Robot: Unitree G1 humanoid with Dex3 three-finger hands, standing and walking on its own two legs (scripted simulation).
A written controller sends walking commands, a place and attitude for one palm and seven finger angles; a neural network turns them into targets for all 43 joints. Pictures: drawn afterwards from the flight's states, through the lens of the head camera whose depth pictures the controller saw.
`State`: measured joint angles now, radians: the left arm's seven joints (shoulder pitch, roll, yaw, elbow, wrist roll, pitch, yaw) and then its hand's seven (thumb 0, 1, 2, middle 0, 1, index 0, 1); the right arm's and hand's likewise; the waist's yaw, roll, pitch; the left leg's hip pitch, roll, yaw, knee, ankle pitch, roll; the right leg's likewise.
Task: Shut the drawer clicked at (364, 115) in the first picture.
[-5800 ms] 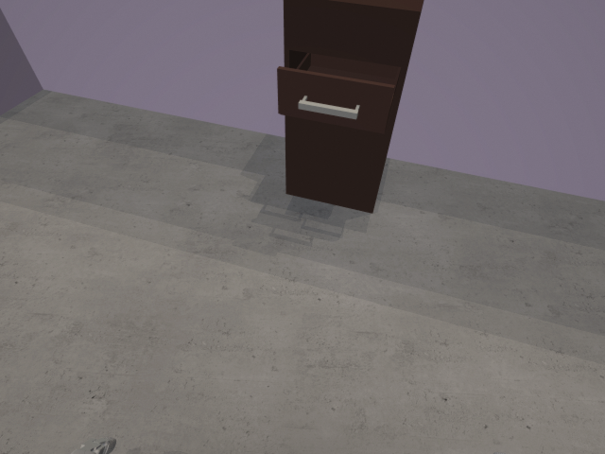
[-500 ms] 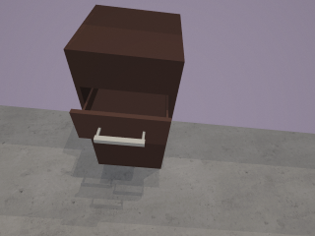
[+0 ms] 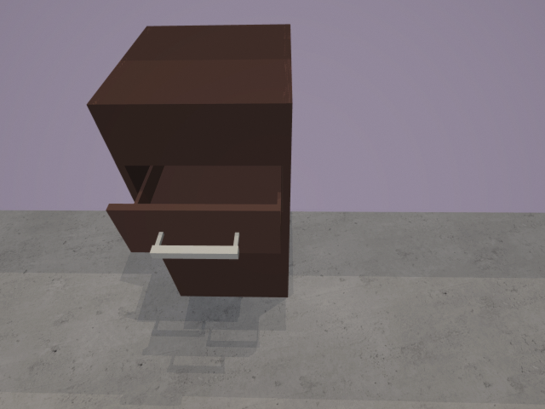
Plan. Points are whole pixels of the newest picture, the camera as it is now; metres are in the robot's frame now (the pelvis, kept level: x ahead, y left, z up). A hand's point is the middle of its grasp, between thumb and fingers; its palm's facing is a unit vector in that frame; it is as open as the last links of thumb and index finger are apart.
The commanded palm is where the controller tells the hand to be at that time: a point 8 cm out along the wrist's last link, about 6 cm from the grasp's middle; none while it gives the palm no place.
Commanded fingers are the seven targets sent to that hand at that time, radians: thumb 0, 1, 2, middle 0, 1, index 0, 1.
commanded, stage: come to a stop and stand still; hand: left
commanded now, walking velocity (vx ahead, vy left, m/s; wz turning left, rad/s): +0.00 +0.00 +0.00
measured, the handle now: (196, 244) +0.49 +0.21 -0.15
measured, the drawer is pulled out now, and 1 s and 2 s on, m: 0.14 0.14 0.14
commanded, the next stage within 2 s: look again from close up in 0.28 s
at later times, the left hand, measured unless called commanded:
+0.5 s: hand out of the picture +0.00 +0.16 -0.17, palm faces +0.04 -0.98 -0.19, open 7.4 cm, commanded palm none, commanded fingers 0.00 0.90 0.90 -0.20 -0.30 -0.20 -0.30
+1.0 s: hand out of the picture +0.03 +0.18 -0.15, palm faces +0.14 -0.97 -0.22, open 7.3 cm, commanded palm +0.10 +0.22 -0.07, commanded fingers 0.00 0.90 0.90 -0.28 -0.39 -0.28 -0.39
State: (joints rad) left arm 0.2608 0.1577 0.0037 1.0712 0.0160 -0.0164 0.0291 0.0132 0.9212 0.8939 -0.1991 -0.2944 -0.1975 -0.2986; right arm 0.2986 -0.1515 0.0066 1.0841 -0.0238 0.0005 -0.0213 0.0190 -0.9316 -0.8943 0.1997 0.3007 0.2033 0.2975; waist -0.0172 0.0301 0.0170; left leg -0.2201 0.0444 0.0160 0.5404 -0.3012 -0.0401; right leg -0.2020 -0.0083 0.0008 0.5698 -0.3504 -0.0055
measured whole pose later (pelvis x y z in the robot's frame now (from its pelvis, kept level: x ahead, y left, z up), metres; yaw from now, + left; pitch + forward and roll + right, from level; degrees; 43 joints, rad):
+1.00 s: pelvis +0.00 +0.00 +0.01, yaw +0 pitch -1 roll +0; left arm 0.40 0.15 0.01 0.78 -0.05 0.05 0.06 0.03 0.94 0.89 -0.20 -0.30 -0.20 -0.30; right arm 0.31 -0.16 0.02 1.06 0.00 -0.05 -0.05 0.02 -0.93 -0.89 0.20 0.30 0.20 0.30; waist 0.01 0.01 0.04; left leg -0.19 0.05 0.02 0.48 -0.28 -0.03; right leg -0.17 0.00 0.00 0.49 -0.31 0.00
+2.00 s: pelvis -0.05 +0.02 -0.09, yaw +1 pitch +18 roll -1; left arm 0.09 0.18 0.03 0.16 -0.14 -0.37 -0.09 0.02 0.90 0.90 -1.09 -1.26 -1.09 -1.26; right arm 0.27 -0.27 -0.02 0.55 -0.01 -0.13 -0.03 0.02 -0.91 -0.89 0.20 0.30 0.20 0.30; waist -0.04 0.01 -0.14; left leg -1.01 0.04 -0.02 1.21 -0.50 -0.01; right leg -0.96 -0.02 -0.02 1.19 -0.54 0.02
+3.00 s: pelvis -0.04 +0.01 -0.09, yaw +1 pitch +17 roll -1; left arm -0.12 0.19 0.09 0.38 -0.15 -0.41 -0.12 0.02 0.90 0.90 -1.40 -1.60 -1.40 -1.60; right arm 0.23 -0.24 0.00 0.56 0.00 -0.05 -0.02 0.01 -0.91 -0.89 0.20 0.30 0.20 0.30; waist -0.03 0.02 -0.14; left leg -0.98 0.05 -0.03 1.17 -0.50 -0.03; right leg -0.93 -0.01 -0.02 1.18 -0.55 0.00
